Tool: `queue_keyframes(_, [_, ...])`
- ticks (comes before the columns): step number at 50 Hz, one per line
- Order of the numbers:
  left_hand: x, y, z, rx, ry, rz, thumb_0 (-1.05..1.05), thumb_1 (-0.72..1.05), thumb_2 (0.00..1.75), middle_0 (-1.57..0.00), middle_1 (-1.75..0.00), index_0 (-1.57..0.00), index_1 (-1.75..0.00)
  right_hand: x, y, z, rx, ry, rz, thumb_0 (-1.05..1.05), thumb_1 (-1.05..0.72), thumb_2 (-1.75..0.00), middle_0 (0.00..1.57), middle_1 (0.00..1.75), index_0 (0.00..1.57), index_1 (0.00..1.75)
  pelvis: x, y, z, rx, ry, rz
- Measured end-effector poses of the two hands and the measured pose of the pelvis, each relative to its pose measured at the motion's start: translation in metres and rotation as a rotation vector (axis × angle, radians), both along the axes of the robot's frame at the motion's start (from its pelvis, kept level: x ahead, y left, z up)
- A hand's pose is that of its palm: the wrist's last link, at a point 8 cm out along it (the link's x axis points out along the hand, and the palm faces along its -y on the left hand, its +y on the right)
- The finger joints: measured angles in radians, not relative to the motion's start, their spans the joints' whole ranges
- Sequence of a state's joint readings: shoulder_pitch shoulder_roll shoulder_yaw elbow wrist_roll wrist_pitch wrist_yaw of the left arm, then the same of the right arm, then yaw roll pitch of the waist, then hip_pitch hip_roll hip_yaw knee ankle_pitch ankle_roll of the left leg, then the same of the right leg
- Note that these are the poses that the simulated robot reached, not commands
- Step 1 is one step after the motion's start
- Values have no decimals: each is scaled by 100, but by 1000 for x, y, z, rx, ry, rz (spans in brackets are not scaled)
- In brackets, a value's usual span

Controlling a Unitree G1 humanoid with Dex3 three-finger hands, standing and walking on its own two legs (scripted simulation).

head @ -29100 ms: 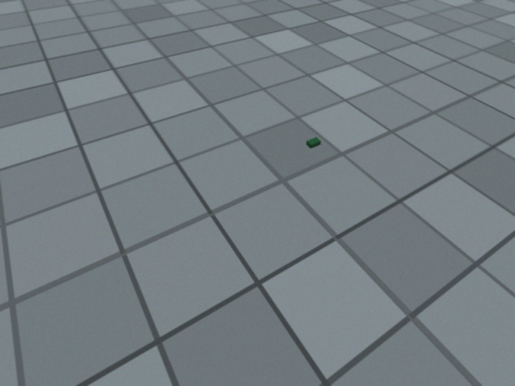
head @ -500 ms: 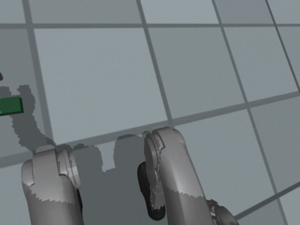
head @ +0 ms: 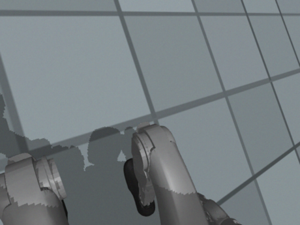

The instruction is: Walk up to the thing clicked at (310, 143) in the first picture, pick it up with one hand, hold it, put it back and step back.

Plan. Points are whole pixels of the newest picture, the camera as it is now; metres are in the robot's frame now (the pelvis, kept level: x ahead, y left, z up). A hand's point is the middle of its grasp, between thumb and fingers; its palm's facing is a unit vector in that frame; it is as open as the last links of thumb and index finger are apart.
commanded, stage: rest palm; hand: left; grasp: from above
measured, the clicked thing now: out of the picture +0.45 +0.34 -0.29
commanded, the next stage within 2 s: close in 1.12 s
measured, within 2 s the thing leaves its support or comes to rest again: neither
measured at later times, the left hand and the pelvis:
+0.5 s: hand out of the picture +0.43 +0.32 -0.25, palm faces -0.47 -0.12 -0.87, open 13.1 cm; pelvis +0.01 +0.00 +0.00, yaw -2 degrees
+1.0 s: hand out of the picture +0.43 +0.32 -0.26, palm faces -0.47 -0.13 -0.87, open 13.5 cm; pelvis +0.01 +0.01 -0.01, yaw -3 degrees
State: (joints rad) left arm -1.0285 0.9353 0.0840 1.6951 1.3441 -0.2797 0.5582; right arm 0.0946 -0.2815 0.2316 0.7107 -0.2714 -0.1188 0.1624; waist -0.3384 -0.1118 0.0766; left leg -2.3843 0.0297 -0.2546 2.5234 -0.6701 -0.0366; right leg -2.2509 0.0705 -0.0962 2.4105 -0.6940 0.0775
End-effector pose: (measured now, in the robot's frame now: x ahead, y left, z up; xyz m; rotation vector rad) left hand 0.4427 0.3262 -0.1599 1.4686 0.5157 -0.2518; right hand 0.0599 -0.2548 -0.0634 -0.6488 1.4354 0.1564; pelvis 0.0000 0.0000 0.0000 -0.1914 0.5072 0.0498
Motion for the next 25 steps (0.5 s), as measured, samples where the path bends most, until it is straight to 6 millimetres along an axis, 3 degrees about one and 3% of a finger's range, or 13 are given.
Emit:
queue_keyframes(10, [4, -4, -15, -12, 3, 4, 0, -27, 79, -31, -75, -30, -75, -4, 6, -2, 29, 31, 24, 0, -90, -90, 21, 30, 20, 30, 4, 1, -3, -11, -9, -14])
queue_keyframes(25, [-3, 2, -28, -22, 5, 6, 0, -32, 83, -29, -75, -27, -76, 29, 2, 3, 21, -6, 122, 0, -91, -90, 21, 30, 20, 30, 7, 2, -3, -23, -21, -20])
